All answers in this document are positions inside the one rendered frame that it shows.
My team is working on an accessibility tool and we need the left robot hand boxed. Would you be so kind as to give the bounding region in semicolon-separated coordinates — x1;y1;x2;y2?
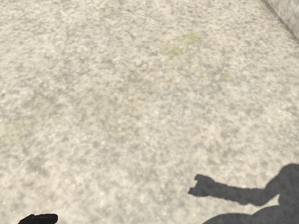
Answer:
18;214;58;224

